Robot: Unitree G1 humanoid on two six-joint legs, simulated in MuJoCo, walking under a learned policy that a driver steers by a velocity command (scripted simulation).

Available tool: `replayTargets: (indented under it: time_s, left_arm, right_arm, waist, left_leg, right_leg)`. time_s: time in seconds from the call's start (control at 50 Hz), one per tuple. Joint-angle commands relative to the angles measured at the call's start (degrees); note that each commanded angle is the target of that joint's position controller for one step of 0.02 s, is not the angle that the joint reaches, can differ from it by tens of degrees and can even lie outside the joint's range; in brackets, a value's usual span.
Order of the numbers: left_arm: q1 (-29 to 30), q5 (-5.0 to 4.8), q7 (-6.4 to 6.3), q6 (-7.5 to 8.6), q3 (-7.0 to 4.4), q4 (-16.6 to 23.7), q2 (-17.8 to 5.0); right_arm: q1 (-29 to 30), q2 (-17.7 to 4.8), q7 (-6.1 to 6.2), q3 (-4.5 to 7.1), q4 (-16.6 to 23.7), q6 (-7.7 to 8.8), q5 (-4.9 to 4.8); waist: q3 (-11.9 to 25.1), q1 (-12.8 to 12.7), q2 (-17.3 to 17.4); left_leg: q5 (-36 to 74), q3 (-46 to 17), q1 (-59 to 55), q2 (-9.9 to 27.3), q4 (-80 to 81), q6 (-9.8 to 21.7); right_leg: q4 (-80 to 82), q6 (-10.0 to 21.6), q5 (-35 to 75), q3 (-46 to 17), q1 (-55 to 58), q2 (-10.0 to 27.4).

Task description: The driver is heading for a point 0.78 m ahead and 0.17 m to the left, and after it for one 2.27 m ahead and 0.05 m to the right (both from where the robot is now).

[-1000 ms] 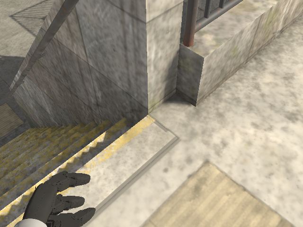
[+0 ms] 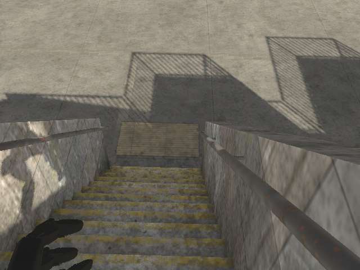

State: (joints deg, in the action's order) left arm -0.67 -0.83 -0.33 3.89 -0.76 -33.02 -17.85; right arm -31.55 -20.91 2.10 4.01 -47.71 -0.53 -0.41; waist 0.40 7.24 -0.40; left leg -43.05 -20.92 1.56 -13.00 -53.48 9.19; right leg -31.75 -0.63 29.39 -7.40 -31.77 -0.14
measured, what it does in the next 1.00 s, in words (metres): goes down, turning left: right foot 0.22 m lower, then right foot 0.19 m lower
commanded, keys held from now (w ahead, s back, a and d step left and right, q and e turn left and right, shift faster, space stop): w+q+shift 0.54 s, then w+e+shift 0.46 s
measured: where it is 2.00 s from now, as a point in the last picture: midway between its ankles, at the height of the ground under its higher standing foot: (84, 228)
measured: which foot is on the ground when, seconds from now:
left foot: down 0.00-0.46, up 0.48-0.80, down 0.82-0.86, up 0.88-0.94, down 0.96-1.00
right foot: up 0.00-0.08, down 0.10-0.30, up 0.32-0.60, down 0.62-0.82, up 0.84-1.00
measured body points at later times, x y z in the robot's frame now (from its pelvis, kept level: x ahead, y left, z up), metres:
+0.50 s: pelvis +0.23 +0.14 -0.17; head +0.26 +0.20 +0.27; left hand +0.38 +0.43 -0.29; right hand +0.08 -0.09 -0.26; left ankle +0.00 +0.13 -0.59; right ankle +0.30 +0.06 -0.86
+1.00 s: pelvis +0.66 +0.47 -0.62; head +0.65 +0.45 -0.17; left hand +0.54 +0.73 -0.75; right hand +0.83 +0.26 -0.76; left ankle +0.67 +0.66 -1.33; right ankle +0.61 +0.22 -1.22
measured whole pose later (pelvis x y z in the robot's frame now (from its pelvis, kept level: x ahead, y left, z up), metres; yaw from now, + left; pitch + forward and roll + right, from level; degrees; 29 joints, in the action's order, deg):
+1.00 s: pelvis +0.66 +0.47 -0.62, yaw +23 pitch -3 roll +2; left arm -23.6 3.4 -0.9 3.1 -3.1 -55.5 -15.2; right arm -14.9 -15.8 -2.0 2.2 -54.4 8.4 3.9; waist -0.3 -0.3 0.3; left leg -18.3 2.1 25.2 3.5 -43.4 -0.2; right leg -76.4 0.7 -27.1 -12.6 -16.2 5.3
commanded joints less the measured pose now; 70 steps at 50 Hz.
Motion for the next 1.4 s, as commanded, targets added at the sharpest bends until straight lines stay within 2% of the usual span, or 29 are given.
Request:
replayTargets:
  time_s: [0.02,0.08,0.12,0.18,0.26,0.3,0.34,0.4,0.44,0.5,0.56,0.64,0.66,0.7,0.74,0.8,0.84,0.86,0.9,0.98,1.02,1.1,1.12,1.2,1.24,1.26,1.3,1.34,1.4]
  left_arm:
    - [-30.8,-1.19,-0.38,0.31,-2.77,-11.1,-5.4]
    - [-15.7,0.62,-1.73,0.13,-1.79,-10.7,-7.1]
    - [-15.1,1.27,-0.66,1.38,-4.0,-14.9,-14.9]
    - [-21.1,0.85,-1.88,3.93,-5.66,-16.9,-13.8]
    - [-19.8,1.21,-2.23,7.7,-4.67,-18.4,-10.8]
    - [-4.7,0.48,-1.93,5.08,-6.03,-15.3,-14.8]
    - [26.9,6.61,-0.51,2.71,-2.54,-8.0,-6.8]
    - [19.6,3.1,0.58,3.37,-0.11,-9.1,0.1]
    - [-3.7,1.81,0.41,2.79,0.18,-15.2,0.7]
    - [-38.4,-0.31,-1.99,3.87,-0.55,-23.1,-1.9]
    - [-39.8,0.15,-1.85,2.25,-1.47,-22.4,-4.8]
    - [-37.1,-0.05,-0.25,1.43,-0.99,-21.1,-0.8]
    - [-15.7,2.1,-1.71,4.48,-6.59,-19.6,-16.1]
    - [-13.7,-3.51,0.01,9.01,1.24,-17.3,11.0]
    - [-17.3,-3.51,-1.13,10.25,-0.87,-21.5,-1.4]
    - [-15.4,-0.24,-2.72,7.57,-2.8,-19.9,-2.1]
    - [-11.2,1.89,-3.2,5.69,-3.09,-19.0,-3.8]
    - [-27.6,2.18,-1.75,3.3,-0.23,-15.2,6.0]
    - [-21.8,4.54,-0.14,2.12,-4.09,-19.4,-11.3]
    - [-17.7,4.16,-0.97,-1.31,-4.37,-18.2,-4.8]
    - [-30.2,6.5,-1.34,-3.09,-1.47,-15.5,4.4]
    - [-12.6,2.3,-1.44,-0.84,-4.98,-15.5,-3.5]
    - [-9.6,3.46,-0.98,-1.66,-4.21,-12.4,-0.6]
    - [-30.3,3.12,1.05,-3.78,-4.66,-18.4,-0.6]
    - [-48.8,2.14,-0.22,-3.63,-6.56,-23.0,-13.2]
    - [-53.0,0.92,-1.67,-3.55,-5.34,-24.0,-9.5]
    - [-40.7,4.93,-1.95,-3.03,-2.16,-20.9,-3.9]
    - [-10.4,2.45,-2.81,-0.63,-3.71,-14.8,-7.9]
    - [-3.7,0.34,-4.65,1.96,-4.35,-17.4,-5.1]
  right_arm:
    - [17.2,-5.2,-0.76,1.32,6.5,0.89,1.22]
    - [17.4,2.3,-2.17,0.12,6.7,-0.63,-0.65]
    - [-0.3,12.5,-2.46,-2.39,6.8,-0.9,-0.88]
    - [15.4,4.1,-1.76,0.5,5.1,-0.39,1.66]
    - [29.1,4.8,-0.6,-1.04,9.8,0.65,3.05]
    - [11.5,4.1,-0.79,0.89,3.9,0.64,3.1]
    - [-27.1,-2.4,0.37,2.23,-12.2,1.41,0.27]
    - [-20.3,2.5,3.62,-0.41,-13.4,2.61,3.93]
    - [-5.8,2.5,4.46,-0.83,-8.1,4.81,3.95]
    - [15.8,-0.5,3.01,1.16,-7.2,5.31,-0.51]
    - [25.5,2.0,1.29,1.03,-2.9,3.5,1.06]
    - [21.7,14.3,-3.4,-4.4,5.6,1.74,0.64]
    - [19.0,15.0,-2.27,-6.51,14.1,2.58,1.23]
    - [20.1,0.6,-2.85,-3.06,2.8,6.61,2.72]
    - [6.2,1.4,-5.79,-1.74,-6.3,4.67,3.59]
    - [7.8,0.9,-4.57,-2.95,-6.2,6.42,5.95]
    - [-8.3,-6.6,-0.61,0.56,-9.9,7.63,6.99]
    - [-6.2,-17.0,-0.65,3.09,-11.8,9.18,2.26]
    - [15.2,1.3,-2.09,-0.61,-2.1,9.88,4.18]
    - [1.9,-1.5,-5.4,-0.6,-6.8,9.03,4.61]
    - [5.5,-17.2,-3.65,3.98,-8.8,8.09,0.38]
    - [10.4,5.7,-0.98,-0.76,-7.5,12.47,5.19]
    - [11.5,5.1,0.32,-1.14,-6.3,12.0,4.76]
    - [11.3,-6.4,2.02,3.17,-9.6,7.04,2.28]
    - [27.8,0.0,0.34,1.62,2.6,6.21,4.64]
    - [35.7,-0.1,0.52,1.09,4.5,7.53,6.29]
    - [36.9,5.1,-0.21,-0.67,3.0,9.42,3.15]
    - [5.3,6.3,-1.22,0.19,-4.0,9.41,2.49]
    - [-3.8,3.3,-0.38,0.64,-9.8,8.19,-2.63]
  waist:
    - [11.9,-19.6,1.9]
    - [-13.6,-12.8,28.8]
    - [-9.1,-1.4,6.3]
    - [6.5,-13.7,22.1]
    - [3.0,-16.6,15.1]
    - [7.0,-2.2,18.7]
    - [-14.1,24.1,40.2]
    - [-20.6,9.8,8.9]
    - [-5.9,-4.3,3.4]
    - [8.6,-24.4,-13.0]
    - [-4.6,-18.1,9.7]
    - [-6.4,-10.7,-18.7]
    - [-9.9,1.1,-54.2]
    - [-17.4,-3.5,-5.3]
    - [-1.8,1.1,-7.3]
    - [-4.4,0.5,-0.3]
    - [-4.6,10.1,10.1]
    - [8.4,-1.3,30.7]
    - [-3.2,-0.6,6.9]
    - [-8.3,1.6,-5.7]
    - [0.5,-9.3,28.8]
    - [-4.2,-3.2,2.3]
    - [-7.0,-4.4,-6.7]
    - [0.1,-16.0,10.2]
    - [-4.1,-25.6,-28.5]
    - [-4.6,-29.6,-20.0]
    - [-7.5,-20.9,-2.1]
    - [7.8,3.1,-8.8]
    - [6.8,8.6,-1.4]
  left_leg:
    - [35.6,1.0,10.0,4.1,-24.8,1.5]
    - [-3.6,-3.0,49.2,-3.0,-47.3,0.7]
    - [-14.2,1.3,68.7,3.1,-49.7,-0.2]
    - [-4.1,5.2,61.3,8.3,-63.9,0.4]
    - [-18.2,4.8,77.2,12.5,-58.1,-4.4]
    - [-14.8,4.9,40.3,12.5,-32.9,-1.9]
    - [54.8,-11.1,4.1,4.4,-7.4,-3.5]
    - [42.2,-9.1,43.0,-2.3,-9.6,-12.7]
    - [36.0,-4.8,56.9,-8.2,-17.5,-11.3]
    - [-15.4,7.5,62.6,-12.0,-71.1,-6.7]
    - [-12.5,19.4,67.2,-5.9,-82.5,-2.3]
    - [0.4,27.6,81.1,0.7,-61.1,-0.8]
    - [21.8,4.5,71.3,21.9,-33.7,-0.2]
    - [92.4,21.8,13.2,13.5,13.2,-8.0]
    - [88.7,22.2,0.3,13.8,4.3,-6.7]
    - [95.5,20.8,-4.4,15.6,19.1,-5.8]
    - [82.6,13.9,-17.3,20.4,23.8,-4.7]
    - [45.3,-3.7,-21.4,36.2,28.2,-5.6]
    - [57.3,18.1,-8.0,17.7,24.4,-9.3]
    - [39.8,17.9,3.9,24.9,17.2,-10.1]
    - [7.4,-16.7,17.9,43.6,12.4,7.9]
    - [-4.1,9.4,31.1,33.5,-21.7,-4.3]
    - [-6.6,13.4,46.8,33.2,-18.2,-5.4]
    - [59.9,29.2,44.2,29.1,-51.4,-6.1]
    - [-0.7,29.3,87.0,20.0,-79.3,-7.4]
    - [0.6,21.6,92.7,20.6,-68.4,-6.9]
    - [17.2,23.9,76.2,15.3,-29.6,-7.6]
    - [56.7,21.2,18.3,13.6,-11.0,-8.8]
    - [93.9,18.2,-3.3,15.8,22.8,-12.6]
  right_leg:
    - [11.9,-2.3,12.4,0.4,37.5,4.8]
    - [10.7,1.9,4.7,-12.1,41.8,20.5]
    - [-12.7,11.8,30.2,-17.1,54.4,32.9]
    - [-7.8,15.3,3.0,-21.3,45.5,31.2]
    - [-20.2,11.2,-3.1,-19.4,42.1,30.9]
    - [-35.9,4.3,10.7,-4.1,9.9,22.8]
    - [-60.7,1.0,-65.9,7.7,-52.9,0.6]
    - [-47.0,0.8,-51.8,17.0,-20.0,-10.2]
    - [-32.1,-2.6,-19.4,19.2,20.6,-11.8]
    - [11.1,2.4,29.5,-2.1,63.2,5.9]
    - [31.9,5.7,33.8,-3.1,58.8,16.1]
    - [8.9,2.4,26.8,11.2,47.7,7.4]
    - [9.7,7.7,-19.9,-4.9,29.7,25.8]
    - [13.7,4.5,-59.5,12.9,-21.4,1.4]
    - [15.8,8.1,-30.6,7.3,-2.5,6.4]
    - [-25.4,3.2,-52.9,3.8,-0.3,0.1]
    - [-63.4,2.5,-65.9,-2.9,-11.8,-1.6]
    - [-60.2,4.0,-78.4,-0.5,-24.3,-4.3]
    - [-34.8,3.9,-78.3,-4.0,-18.4,3.6]
    - [-36.1,1.1,-52.4,-4.6,-7.1,1.3]
    - [-44.7,1.5,-61.4,3.1,-11.1,5.4]
    - [-38.6,4.1,-24.6,1.2,-13.8,2.2]
    - [-32.2,2.8,-17.5,8.2,1.1,0.1]
    - [-1.2,6.9,-20.9,11.7,36.9,-1.8]
    - [-21.6,6.0,21.1,-5.9,51.4,3.9]
    - [-21.5,6.9,6.1,-13.8,50.5,7.1]
    - [-16.3,8.3,-13.5,-9.2,27.3,4.3]
    - [-17.9,15.3,-9.1,-15.2,-4.2,7.1]
    - [-41.5,9.3,-43.8,-1.1,-1.3,-1.4]
Velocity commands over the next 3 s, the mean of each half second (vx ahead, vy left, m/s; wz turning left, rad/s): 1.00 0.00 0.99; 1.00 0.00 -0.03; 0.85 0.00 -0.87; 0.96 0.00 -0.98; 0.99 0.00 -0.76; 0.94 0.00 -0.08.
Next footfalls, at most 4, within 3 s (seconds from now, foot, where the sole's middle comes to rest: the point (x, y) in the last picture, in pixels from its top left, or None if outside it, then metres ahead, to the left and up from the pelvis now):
0.10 right None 0.12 -0.24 -0.91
0.62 right None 0.37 0.09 -1.10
0.82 left None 0.58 0.57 -1.19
0.96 left None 0.71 0.68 -1.36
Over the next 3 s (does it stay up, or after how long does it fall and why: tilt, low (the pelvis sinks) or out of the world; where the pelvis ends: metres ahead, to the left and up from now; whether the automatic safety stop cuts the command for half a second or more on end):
stays up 2.15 0.07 -2.19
